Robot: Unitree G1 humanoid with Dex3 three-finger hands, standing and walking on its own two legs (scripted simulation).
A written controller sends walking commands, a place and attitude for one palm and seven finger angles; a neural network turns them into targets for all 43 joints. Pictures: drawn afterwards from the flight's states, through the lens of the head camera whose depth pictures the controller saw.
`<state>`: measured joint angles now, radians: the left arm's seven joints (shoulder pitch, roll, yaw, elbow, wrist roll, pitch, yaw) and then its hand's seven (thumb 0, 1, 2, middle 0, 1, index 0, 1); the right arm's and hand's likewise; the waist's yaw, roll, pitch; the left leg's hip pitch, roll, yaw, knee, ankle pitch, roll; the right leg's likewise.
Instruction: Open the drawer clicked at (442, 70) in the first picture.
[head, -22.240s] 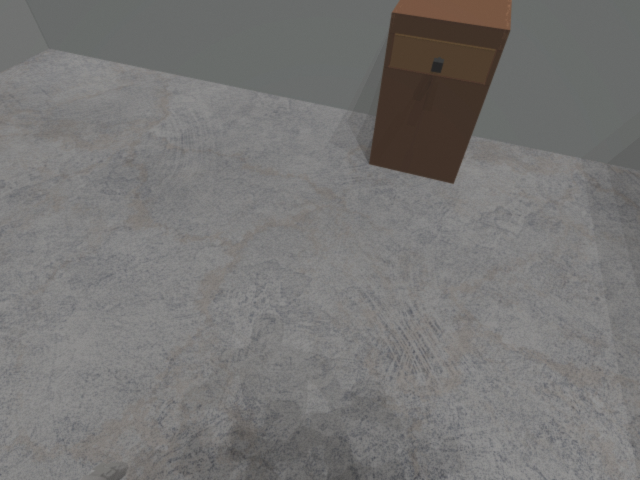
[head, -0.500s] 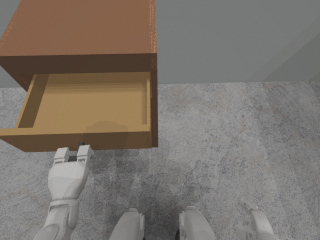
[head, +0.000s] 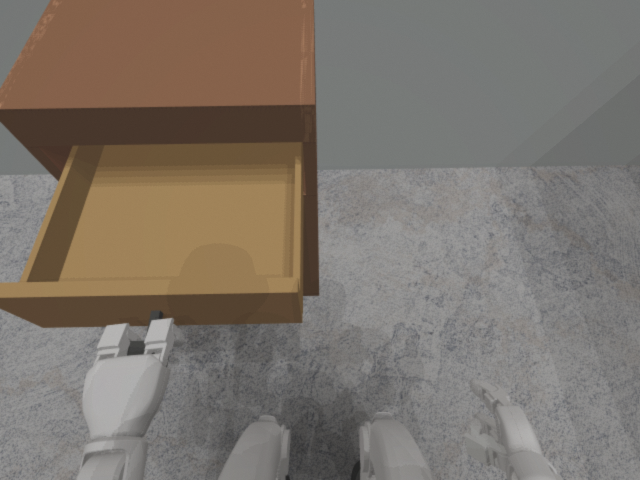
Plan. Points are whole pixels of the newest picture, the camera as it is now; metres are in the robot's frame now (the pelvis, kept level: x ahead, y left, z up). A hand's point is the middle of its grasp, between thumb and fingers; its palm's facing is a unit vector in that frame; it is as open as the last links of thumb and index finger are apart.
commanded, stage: pull the drawer open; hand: left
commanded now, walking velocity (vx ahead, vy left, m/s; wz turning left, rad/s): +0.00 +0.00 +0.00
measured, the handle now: (151, 343) +0.28 +0.24 -0.06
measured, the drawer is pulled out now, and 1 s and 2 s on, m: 0.24 0.30 0.30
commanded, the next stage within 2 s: open the thumb to release the handle in 0.98 s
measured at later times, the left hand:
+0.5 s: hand (142, 426) +0.19 +0.23 -0.07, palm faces -0.10 -0.08 -0.99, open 7.3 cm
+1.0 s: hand (138, 447) +0.17 +0.23 -0.07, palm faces -0.12 -0.09 -0.99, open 7.3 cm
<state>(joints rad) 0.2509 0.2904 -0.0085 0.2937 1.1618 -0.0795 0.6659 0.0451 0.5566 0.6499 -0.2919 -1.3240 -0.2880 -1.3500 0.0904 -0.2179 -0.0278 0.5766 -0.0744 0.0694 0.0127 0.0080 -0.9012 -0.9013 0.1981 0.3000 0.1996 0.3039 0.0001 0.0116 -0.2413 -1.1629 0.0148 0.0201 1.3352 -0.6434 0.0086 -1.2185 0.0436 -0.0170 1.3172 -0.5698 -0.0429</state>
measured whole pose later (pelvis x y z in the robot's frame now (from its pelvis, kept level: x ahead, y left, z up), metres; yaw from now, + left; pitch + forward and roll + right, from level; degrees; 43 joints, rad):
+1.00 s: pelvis -0.01 -0.01 -0.02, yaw +1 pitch +27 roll +1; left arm 0.45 0.30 0.04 0.16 1.15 -0.21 0.64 0.05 0.56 0.65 -0.27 -1.30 -0.27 -1.34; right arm 0.05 -0.20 -0.03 0.55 -0.09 0.06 0.00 0.01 -0.90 -0.90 0.20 0.30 0.20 0.30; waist 0.04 0.01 -0.25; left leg -1.22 0.01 0.02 1.40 -0.66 -0.01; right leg -1.29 0.04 -0.02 1.40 -0.59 -0.06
